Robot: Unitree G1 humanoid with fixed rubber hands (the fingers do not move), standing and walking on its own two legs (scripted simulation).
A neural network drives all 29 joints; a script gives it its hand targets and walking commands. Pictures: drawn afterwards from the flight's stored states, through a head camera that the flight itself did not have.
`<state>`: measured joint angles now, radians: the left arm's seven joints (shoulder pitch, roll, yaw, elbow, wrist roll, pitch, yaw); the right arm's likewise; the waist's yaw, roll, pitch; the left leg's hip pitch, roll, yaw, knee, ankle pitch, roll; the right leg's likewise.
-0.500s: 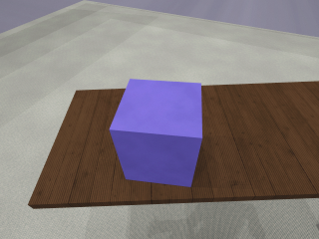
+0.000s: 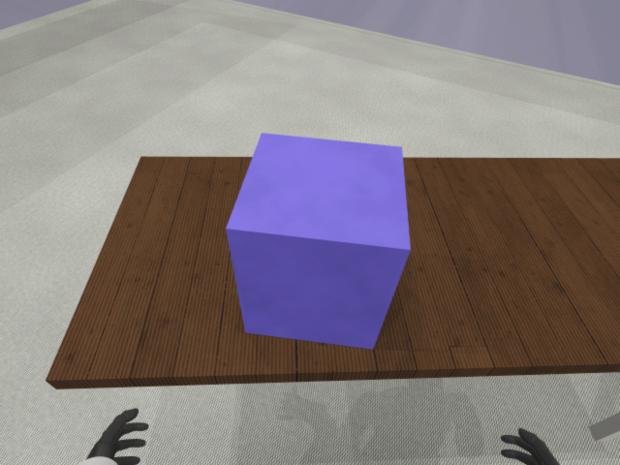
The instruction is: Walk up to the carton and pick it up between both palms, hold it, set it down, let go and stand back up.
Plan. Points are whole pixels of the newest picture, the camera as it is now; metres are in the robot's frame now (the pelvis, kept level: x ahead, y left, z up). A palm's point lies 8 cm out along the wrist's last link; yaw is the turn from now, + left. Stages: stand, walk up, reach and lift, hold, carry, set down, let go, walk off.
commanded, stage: reach and lift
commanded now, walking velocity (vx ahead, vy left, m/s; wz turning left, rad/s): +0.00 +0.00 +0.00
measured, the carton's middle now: (319, 244) +0.44 +0.02 +0.03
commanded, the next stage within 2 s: none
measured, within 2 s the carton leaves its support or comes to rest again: neither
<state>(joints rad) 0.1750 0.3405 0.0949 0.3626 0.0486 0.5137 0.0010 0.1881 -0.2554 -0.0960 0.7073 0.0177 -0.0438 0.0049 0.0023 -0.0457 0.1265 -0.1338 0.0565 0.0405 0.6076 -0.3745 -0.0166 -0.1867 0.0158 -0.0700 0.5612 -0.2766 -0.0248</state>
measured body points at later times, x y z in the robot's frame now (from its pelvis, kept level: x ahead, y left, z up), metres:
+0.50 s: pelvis +0.00 +0.01 +0.01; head -0.02 +0.02 +0.46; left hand +0.18 +0.26 -0.05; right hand +0.14 -0.24 -0.04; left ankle -0.02 +0.12 -0.73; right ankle +0.02 -0.11 -0.73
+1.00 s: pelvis +0.02 +0.02 +0.02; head +0.01 +0.03 +0.47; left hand +0.20 +0.26 +0.00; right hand +0.20 -0.19 +0.00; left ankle -0.02 +0.12 -0.73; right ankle +0.02 -0.11 -0.73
